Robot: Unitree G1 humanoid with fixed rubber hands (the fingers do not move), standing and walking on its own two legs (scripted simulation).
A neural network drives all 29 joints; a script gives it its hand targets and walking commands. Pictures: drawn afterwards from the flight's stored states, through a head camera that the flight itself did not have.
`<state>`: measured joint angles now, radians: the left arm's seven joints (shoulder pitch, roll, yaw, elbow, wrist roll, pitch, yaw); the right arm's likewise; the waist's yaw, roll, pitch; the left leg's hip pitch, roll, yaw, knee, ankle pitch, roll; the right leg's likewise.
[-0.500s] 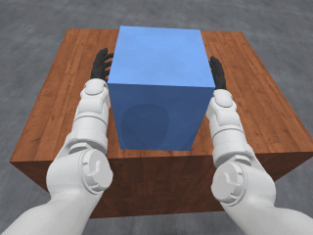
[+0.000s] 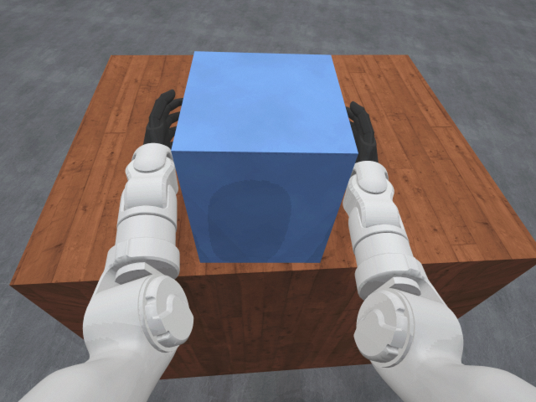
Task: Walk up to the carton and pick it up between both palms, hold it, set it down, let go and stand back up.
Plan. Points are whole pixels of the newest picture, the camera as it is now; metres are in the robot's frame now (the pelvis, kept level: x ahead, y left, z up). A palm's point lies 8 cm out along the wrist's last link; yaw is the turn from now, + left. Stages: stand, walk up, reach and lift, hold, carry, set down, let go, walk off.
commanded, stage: reach and lift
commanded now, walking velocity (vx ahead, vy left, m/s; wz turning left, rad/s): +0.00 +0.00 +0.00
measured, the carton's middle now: (261, 164) +0.45 +0.01 +0.10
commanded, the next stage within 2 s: none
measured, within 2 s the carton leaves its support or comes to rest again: leaves its support in 0.86 s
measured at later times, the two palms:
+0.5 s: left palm (159, 149) +0.44 +0.16 +0.15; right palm (363, 160) +0.42 -0.13 +0.14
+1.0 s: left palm (143, 156) +0.39 +0.17 +0.18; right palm (369, 165) +0.38 -0.12 +0.17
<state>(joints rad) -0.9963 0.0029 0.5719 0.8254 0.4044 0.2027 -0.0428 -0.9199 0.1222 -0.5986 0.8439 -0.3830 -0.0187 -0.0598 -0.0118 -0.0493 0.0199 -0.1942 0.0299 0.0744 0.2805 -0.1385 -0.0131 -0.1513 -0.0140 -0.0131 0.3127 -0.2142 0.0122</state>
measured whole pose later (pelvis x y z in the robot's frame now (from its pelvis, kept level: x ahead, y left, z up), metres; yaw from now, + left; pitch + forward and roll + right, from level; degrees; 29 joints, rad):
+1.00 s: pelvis -0.03 +0.00 +0.00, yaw +0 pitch +0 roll +0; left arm -0.98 0.04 0.42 0.90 0.30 0.28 0.06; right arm -0.91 0.03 -0.47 1.02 -0.20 -0.03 -0.10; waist -0.01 -0.07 -0.05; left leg -0.16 0.04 0.07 0.27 -0.10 -0.01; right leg -0.10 -0.01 -0.03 0.26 -0.15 0.01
